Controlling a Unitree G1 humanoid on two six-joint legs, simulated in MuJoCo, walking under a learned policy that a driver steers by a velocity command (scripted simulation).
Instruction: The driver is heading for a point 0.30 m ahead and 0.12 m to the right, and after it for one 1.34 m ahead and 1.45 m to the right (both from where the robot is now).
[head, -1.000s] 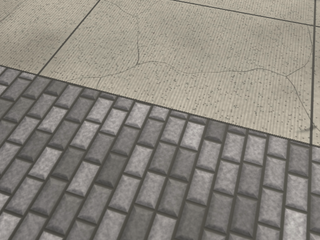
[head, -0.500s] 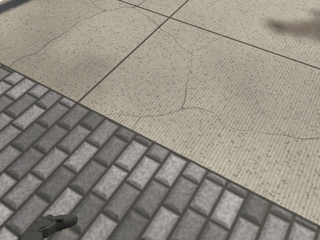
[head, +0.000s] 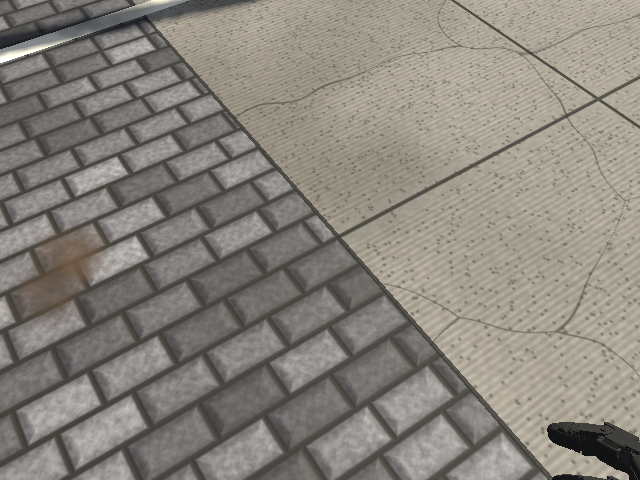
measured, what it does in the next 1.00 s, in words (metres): walks ahead, turning right: right foot, then left foot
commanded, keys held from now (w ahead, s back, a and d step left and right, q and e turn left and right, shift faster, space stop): w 0.02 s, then w+e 0.12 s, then e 0.86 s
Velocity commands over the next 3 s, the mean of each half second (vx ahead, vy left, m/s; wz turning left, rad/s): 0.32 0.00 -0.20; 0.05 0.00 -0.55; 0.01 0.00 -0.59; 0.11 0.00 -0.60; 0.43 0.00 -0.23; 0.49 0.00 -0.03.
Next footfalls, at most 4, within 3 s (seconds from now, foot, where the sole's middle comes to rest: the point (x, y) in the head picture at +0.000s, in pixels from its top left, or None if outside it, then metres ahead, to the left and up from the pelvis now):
0.48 right None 0.38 -0.12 -0.76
0.92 left None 0.42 0.10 -0.76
1.36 right None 0.25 -0.10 -0.76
1.80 left None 0.42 0.03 -0.76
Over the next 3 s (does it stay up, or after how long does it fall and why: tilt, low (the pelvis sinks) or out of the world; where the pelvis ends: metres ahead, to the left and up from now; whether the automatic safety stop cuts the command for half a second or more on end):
stays up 0.46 -0.49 0.03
